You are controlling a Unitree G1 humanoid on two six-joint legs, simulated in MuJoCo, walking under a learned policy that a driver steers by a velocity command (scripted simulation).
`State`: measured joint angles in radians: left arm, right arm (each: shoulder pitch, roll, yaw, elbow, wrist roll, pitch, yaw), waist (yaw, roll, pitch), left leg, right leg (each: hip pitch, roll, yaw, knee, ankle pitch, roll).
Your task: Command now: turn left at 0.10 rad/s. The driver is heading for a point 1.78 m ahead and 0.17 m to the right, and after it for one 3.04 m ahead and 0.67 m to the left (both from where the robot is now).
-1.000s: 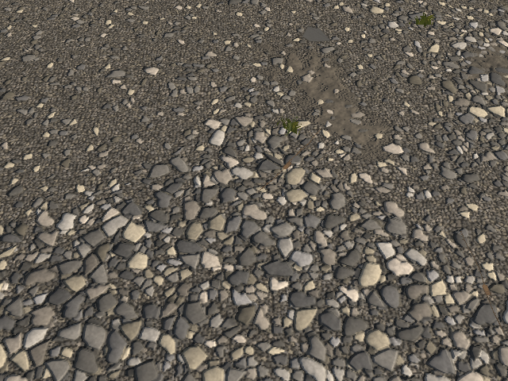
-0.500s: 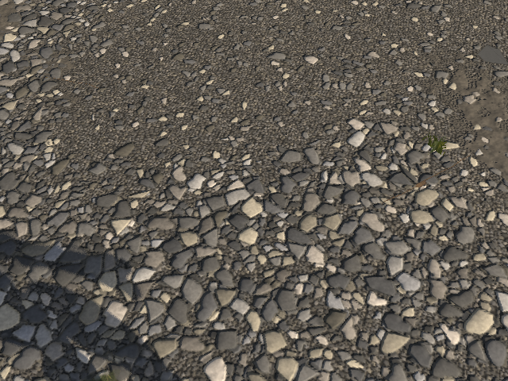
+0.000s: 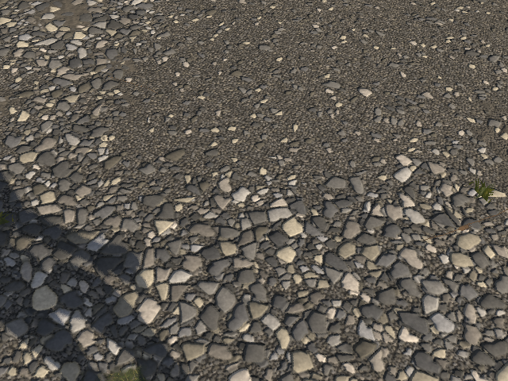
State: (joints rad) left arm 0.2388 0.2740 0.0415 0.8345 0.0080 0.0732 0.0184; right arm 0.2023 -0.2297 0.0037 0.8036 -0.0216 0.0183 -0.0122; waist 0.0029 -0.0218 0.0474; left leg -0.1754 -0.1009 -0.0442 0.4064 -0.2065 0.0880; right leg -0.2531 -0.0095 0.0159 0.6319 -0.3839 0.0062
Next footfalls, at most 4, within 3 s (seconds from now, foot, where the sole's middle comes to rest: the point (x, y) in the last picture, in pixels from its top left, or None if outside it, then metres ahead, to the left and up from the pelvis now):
0.04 right None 0.03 -0.12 -0.78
1.74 left None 0.14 0.09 -0.78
2.20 right None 0.48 -0.06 -0.78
2.66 left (216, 360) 0.55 0.11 -0.78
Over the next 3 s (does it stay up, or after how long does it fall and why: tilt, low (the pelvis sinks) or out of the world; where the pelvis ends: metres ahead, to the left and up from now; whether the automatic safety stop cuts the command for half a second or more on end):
stays up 0.50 0.02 0.00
